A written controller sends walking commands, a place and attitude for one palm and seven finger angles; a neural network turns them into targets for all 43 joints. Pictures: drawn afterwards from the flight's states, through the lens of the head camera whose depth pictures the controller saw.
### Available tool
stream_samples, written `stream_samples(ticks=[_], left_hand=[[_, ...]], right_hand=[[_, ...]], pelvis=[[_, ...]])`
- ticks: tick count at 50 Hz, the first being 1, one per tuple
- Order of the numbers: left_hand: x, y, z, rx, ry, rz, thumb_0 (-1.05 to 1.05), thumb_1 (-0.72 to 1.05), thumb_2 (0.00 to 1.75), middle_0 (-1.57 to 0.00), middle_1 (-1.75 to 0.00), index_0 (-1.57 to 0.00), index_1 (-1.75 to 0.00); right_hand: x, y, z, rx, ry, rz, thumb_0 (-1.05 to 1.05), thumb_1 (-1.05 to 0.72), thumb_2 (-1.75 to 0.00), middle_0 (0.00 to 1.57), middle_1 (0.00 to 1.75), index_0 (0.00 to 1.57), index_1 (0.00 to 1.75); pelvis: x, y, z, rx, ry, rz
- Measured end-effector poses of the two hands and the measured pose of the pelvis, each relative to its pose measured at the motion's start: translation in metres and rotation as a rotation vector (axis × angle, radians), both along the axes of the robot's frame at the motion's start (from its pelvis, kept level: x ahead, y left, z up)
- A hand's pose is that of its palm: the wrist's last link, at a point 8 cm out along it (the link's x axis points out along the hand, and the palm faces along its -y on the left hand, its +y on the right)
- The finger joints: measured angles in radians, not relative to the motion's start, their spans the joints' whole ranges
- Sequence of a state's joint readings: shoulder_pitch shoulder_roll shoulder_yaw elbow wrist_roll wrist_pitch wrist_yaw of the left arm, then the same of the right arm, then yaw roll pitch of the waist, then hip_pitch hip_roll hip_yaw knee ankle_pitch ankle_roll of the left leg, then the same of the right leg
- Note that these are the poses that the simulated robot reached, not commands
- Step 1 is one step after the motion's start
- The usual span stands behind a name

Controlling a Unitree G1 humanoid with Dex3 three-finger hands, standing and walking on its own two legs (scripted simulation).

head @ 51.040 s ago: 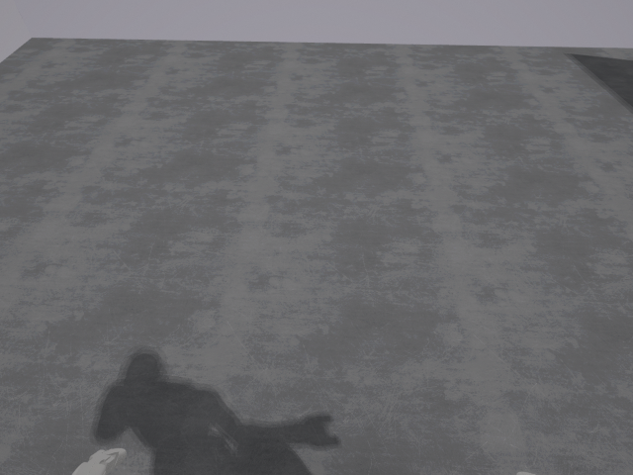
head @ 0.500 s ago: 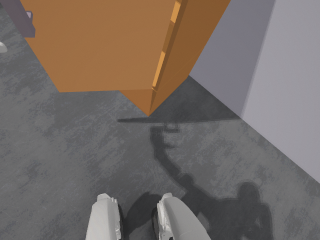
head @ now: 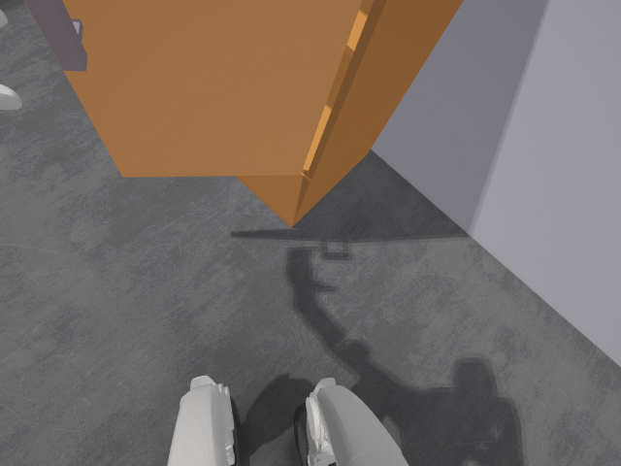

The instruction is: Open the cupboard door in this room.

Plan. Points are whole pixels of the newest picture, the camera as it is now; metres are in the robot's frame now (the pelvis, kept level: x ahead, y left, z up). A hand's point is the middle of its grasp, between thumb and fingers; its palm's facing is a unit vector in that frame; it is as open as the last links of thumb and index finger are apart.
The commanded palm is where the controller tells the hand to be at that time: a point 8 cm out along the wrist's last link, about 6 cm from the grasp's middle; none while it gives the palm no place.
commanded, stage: move the hooked fingers beside the handle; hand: left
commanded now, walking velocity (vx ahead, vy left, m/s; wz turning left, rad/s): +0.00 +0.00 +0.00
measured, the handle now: (54, 0) +0.61 +0.22 +0.10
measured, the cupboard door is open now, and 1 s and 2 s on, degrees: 49 49 48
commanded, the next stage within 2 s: slide the fingers in behind the handle in 0.06 s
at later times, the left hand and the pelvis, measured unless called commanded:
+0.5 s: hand (5, 26) +0.56 +0.25 +0.11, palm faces +0.01 -1.00 +0.01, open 14.0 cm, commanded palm +0.55 +0.27 +0.09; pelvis +0.00 +0.00 +0.01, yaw +0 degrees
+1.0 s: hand (42, 37) +0.55 +0.22 +0.10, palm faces +0.03 -1.00 +0.00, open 14.0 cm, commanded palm +0.55 +0.25 +0.09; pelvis +0.00 -0.02 +0.00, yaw +1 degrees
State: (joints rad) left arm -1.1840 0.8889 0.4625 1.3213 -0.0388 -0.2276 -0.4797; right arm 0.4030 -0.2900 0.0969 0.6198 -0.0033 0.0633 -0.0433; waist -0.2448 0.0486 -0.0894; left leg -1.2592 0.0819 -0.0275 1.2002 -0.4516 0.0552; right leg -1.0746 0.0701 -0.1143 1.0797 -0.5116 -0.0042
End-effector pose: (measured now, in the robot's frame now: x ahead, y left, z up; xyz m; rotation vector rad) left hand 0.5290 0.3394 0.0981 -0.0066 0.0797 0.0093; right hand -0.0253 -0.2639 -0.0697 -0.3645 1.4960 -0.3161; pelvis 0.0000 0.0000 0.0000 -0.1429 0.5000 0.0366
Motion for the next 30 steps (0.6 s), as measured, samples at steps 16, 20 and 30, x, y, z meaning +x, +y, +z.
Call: stream_samples(ticks=[16, 20, 30], left_hand=[[0.004, -0.009, 0.004, 0.032, -0.016, 0.015, -0.01, -0.5, 0.3, -0.3, -1.2, -0.29, -1.2], [0.006, -0.02, 0.008, 0.014, -0.056, 0.002, -0.01, -0.5, 0.3, -0.3, -1.2, -0.29, -1.2], [0.004, -0.046, 0.005, 0.018, -0.019, 0.017, -0.01, -0.5, 0.3, -0.3, -1.2, -0.3, -1.2]], right_hand=[[-0.007, 0.014, -0.001, 0.041, 0.019, -0.018, 0.0, -0.9, -0.89, 0.21, 0.3, 0.21, 0.3], [-0.011, 0.013, -0.001, 0.044, 0.029, -0.02, 0.0, -0.9, -0.89, 0.21, 0.3, 0.21, 0.3], [-0.012, 0.003, 0.001, 0.053, 0.0, -0.031, 0.0, -0.9, -0.89, 0.21, 0.3, 0.21, 0.3]], pelvis=[[0.001, 0.006, 0.004, 0.006, -0.008, -0.001], [0.001, 0.004, 0.004, 0.009, -0.008, 0.002], [0.002, -0.003, 0.008, 0.022, -0.027, -0.005]])
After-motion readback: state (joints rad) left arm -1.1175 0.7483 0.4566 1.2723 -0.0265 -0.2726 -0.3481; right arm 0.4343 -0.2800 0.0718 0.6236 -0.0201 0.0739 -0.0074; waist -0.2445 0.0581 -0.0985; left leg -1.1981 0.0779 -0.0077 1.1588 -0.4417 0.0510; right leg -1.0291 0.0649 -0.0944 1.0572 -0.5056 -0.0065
